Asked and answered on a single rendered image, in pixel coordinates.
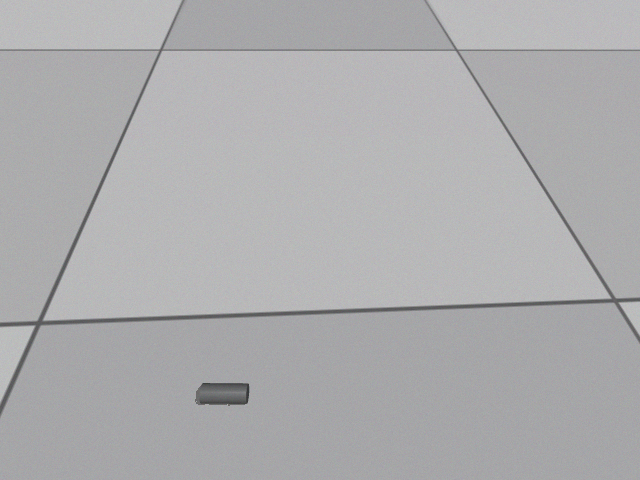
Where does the can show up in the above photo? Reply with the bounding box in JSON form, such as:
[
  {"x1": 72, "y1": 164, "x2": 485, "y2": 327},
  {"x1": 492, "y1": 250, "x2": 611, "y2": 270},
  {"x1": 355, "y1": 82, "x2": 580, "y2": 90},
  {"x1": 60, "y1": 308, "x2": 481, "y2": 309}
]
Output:
[{"x1": 199, "y1": 383, "x2": 249, "y2": 404}]

